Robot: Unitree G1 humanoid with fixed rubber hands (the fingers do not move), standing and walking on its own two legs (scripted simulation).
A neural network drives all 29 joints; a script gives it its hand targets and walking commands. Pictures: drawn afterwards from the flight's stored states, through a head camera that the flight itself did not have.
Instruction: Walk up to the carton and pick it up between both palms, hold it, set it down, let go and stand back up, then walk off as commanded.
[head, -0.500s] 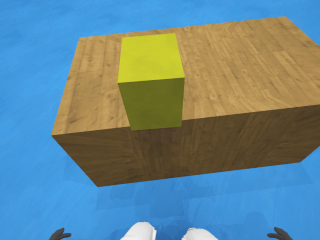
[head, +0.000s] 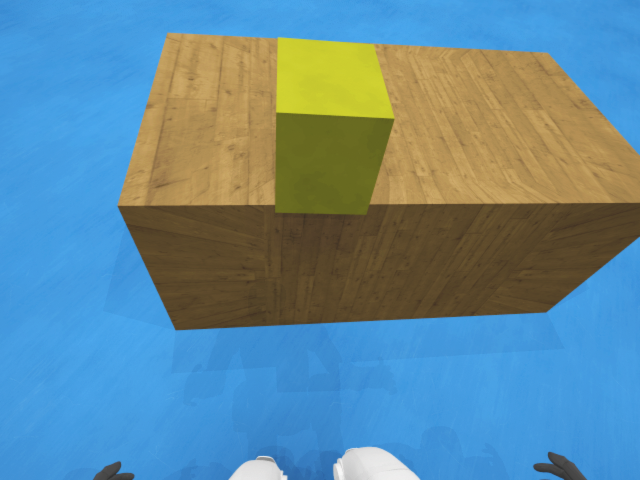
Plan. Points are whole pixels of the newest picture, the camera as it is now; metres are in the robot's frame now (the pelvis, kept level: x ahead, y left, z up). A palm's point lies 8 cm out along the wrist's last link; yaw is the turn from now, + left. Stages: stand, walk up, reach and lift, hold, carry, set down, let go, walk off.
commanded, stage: walk off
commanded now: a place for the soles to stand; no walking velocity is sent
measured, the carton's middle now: (323, 129) +0.76 -0.03 -0.03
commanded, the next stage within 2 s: stand in 1.80 s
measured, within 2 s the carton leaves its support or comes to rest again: neither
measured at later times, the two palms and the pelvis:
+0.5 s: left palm out of the picture -0.03 +0.26 -0.10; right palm out of the picture -0.06 -0.35 -0.12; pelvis -0.13 -0.04 -0.01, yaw -2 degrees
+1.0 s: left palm out of the picture -0.16 +0.27 -0.13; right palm out of the picture -0.18 -0.34 -0.07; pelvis -0.26 -0.02 +0.00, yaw -1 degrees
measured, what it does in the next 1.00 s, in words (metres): walks backwards: right foot, then left foot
